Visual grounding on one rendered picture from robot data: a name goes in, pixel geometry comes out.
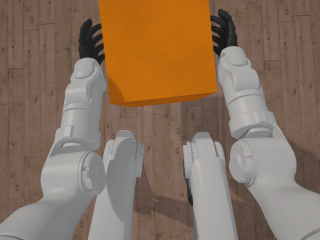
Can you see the left robot shin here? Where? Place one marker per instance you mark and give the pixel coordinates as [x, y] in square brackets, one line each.
[110, 144]

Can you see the left robot thigh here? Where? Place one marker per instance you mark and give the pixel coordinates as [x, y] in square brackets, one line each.
[113, 211]

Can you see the robot left hand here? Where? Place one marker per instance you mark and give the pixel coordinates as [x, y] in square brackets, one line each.
[87, 44]

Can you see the robot left forearm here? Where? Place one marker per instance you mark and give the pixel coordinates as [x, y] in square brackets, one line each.
[79, 130]

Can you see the robot right hand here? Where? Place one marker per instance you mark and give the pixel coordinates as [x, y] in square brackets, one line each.
[226, 31]

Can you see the robot right upper arm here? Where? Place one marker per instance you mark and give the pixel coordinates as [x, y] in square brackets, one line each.
[267, 167]

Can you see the carton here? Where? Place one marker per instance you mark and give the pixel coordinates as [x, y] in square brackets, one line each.
[157, 51]

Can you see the robot right forearm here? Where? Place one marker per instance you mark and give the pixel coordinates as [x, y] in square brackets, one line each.
[244, 97]

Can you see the robot left upper arm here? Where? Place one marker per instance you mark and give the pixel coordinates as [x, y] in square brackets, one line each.
[69, 183]

